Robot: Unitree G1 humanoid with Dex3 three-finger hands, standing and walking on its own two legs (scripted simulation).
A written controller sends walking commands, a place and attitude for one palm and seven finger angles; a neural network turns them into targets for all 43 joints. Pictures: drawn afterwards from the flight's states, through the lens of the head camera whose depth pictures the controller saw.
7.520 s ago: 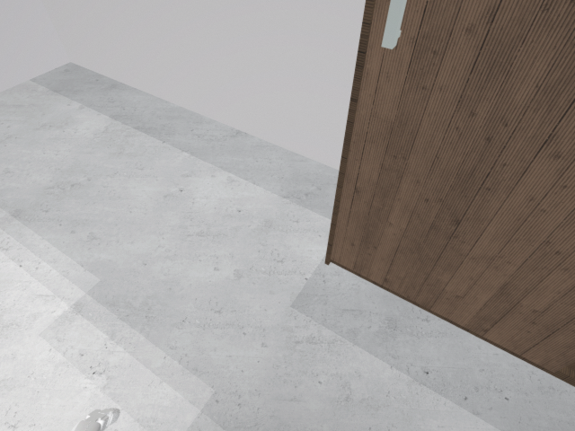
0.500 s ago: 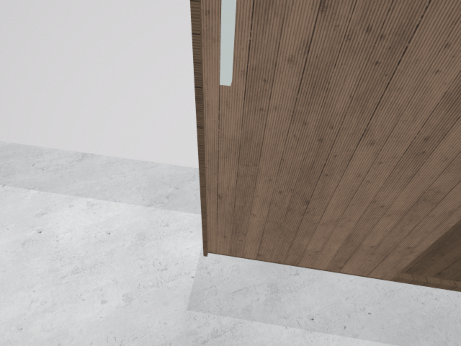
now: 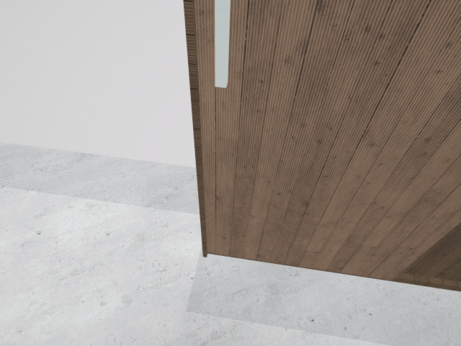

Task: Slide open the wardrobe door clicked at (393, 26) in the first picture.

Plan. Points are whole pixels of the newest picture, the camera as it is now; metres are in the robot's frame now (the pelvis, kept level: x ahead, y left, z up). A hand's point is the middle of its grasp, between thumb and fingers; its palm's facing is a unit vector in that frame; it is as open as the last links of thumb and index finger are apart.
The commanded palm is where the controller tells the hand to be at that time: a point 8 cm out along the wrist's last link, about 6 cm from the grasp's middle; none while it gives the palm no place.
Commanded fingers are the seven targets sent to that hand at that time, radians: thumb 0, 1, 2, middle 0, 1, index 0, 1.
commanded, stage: look again from close up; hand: left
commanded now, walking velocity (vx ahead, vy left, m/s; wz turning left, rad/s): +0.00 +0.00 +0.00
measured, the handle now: (223, 31) +0.61 +0.06 +0.27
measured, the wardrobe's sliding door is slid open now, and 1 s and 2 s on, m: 0.00 0.00 0.00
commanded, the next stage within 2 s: shuffle to correct the standing spot in 1.32 s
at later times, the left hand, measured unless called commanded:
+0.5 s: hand out of the picture -0.01 +0.14 -0.18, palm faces +0.04 -0.99 -0.14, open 7.4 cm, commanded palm none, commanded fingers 0.00 0.90 0.90 -0.20 -0.30 -0.20 -0.30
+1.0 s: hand out of the picture +0.00 +0.15 -0.18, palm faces +0.04 -0.99 -0.15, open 7.4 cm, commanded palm none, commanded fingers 0.00 0.90 0.90 -0.20 -0.30 -0.20 -0.30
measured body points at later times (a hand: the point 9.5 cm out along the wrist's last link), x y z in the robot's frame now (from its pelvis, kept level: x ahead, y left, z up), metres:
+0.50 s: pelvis +0.02 +0.00 +0.00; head +0.03 +0.01 +0.45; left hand -0.01 +0.20 -0.16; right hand +0.01 -0.22 -0.16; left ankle +0.06 +0.10 -0.74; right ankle -0.01 -0.11 -0.74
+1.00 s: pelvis +0.03 +0.00 +0.00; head +0.04 +0.00 +0.45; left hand +0.00 +0.20 -0.16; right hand +0.02 -0.22 -0.16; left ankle +0.06 +0.10 -0.74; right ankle -0.01 -0.11 -0.74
